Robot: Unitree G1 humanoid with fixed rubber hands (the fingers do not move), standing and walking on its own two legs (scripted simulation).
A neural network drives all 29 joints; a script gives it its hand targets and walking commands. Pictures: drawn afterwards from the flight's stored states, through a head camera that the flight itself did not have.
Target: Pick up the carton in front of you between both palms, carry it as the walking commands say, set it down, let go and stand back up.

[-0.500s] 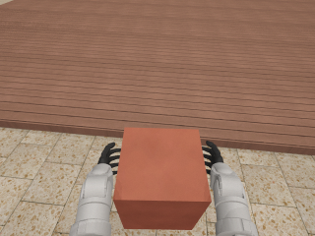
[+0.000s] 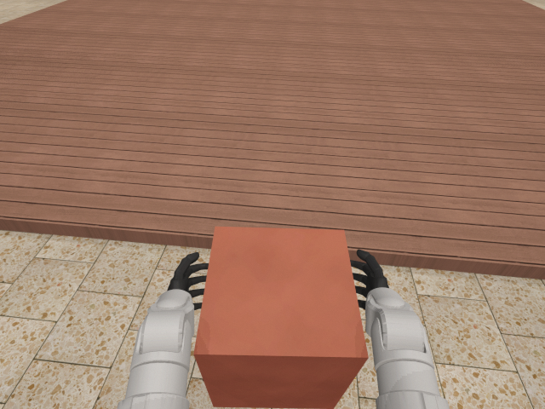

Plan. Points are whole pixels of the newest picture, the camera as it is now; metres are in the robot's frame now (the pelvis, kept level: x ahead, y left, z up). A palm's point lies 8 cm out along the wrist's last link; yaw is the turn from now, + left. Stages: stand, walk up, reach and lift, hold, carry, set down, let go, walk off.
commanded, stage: hold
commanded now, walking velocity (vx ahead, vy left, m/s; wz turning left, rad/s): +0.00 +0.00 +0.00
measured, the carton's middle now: (276, 321) +0.29 +0.00 -0.04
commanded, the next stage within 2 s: carry in 1.38 s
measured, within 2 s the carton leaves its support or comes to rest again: neither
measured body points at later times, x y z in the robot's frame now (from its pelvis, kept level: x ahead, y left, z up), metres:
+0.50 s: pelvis -0.01 +0.00 +0.00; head -0.06 +0.00 +0.45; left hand +0.29 +0.15 +0.04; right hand +0.29 -0.15 +0.04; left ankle +0.01 +0.13 -0.75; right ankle +0.00 -0.13 -0.75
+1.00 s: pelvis +0.00 +0.00 +0.00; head -0.05 +0.00 +0.45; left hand +0.29 +0.15 +0.04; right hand +0.29 -0.15 +0.04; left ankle +0.01 +0.13 -0.75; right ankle +0.00 -0.13 -0.75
